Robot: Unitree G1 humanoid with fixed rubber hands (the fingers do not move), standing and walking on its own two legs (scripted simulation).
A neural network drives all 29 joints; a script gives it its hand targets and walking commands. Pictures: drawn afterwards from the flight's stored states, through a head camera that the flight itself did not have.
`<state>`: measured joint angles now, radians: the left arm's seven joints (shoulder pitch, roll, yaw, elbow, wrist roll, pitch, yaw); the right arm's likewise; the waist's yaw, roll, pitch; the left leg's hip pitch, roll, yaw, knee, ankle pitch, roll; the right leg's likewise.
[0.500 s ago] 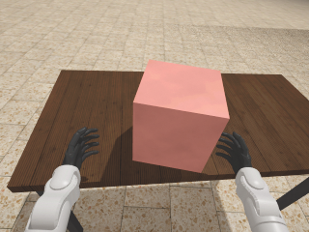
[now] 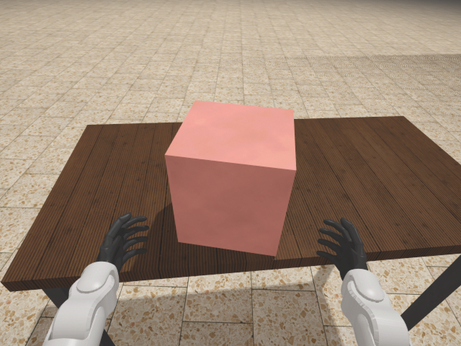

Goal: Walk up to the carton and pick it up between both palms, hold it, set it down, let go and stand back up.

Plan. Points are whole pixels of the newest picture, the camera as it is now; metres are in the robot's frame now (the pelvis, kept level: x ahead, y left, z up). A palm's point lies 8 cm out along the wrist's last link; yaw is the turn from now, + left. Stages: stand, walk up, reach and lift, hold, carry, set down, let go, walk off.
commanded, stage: set down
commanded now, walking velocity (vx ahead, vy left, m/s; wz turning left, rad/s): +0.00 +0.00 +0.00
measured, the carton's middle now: (234, 176) +0.48 -0.02 +0.06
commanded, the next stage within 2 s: let go in 1.60 s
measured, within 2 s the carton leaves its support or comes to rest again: neither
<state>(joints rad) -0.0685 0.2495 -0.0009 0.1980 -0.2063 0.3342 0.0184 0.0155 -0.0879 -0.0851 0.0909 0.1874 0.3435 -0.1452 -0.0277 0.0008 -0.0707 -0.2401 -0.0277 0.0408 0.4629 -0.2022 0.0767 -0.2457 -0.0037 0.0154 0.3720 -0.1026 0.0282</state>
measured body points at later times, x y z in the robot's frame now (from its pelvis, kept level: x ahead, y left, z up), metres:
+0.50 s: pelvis +0.02 +0.00 +0.00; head +0.01 +0.00 +0.45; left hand +0.23 +0.22 +0.00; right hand +0.20 -0.22 +0.01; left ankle +0.03 +0.08 -0.74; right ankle +0.06 -0.14 -0.74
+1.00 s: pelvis +0.05 +0.00 +0.00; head +0.07 +0.01 +0.45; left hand +0.25 +0.23 -0.03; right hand +0.22 -0.22 -0.01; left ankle +0.03 +0.08 -0.74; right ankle +0.06 -0.14 -0.74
